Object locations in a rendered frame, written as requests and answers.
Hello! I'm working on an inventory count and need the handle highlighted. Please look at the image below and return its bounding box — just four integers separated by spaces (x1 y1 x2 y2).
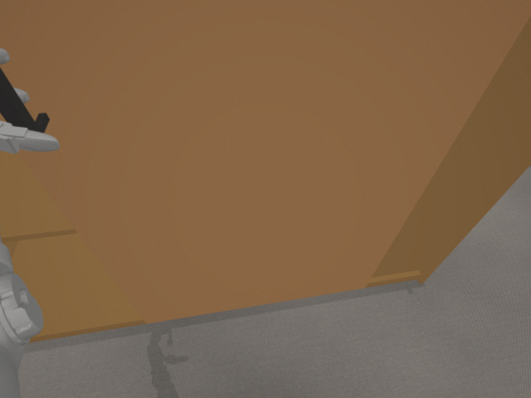
0 68 50 133

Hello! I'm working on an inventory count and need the wardrobe door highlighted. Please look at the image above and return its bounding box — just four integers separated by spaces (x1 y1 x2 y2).
372 16 531 278
0 0 531 324

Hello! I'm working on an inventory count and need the left robot hand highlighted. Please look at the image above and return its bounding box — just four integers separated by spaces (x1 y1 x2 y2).
0 48 60 154

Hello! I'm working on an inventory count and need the robot left upper arm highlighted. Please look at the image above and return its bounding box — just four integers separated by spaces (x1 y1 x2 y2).
0 272 43 398

